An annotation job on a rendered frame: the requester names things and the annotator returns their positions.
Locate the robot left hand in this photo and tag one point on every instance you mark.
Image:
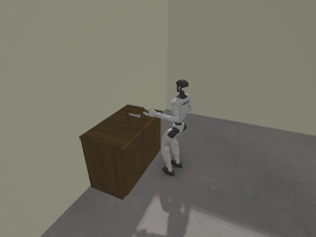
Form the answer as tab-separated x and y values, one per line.
151	113

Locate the left robot foot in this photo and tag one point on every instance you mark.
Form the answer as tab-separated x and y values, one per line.
166	170

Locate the counter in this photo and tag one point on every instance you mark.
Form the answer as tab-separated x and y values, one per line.
119	149

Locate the robot left forearm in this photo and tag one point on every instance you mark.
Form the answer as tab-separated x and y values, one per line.
166	117

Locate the right robot upper arm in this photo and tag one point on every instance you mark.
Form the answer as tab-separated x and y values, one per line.
189	109

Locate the humanoid robot torso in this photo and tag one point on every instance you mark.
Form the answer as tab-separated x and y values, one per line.
183	107

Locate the left robot upper arm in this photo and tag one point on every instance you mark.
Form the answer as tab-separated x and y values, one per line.
175	107

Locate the tap lever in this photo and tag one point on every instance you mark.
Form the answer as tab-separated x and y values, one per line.
134	115

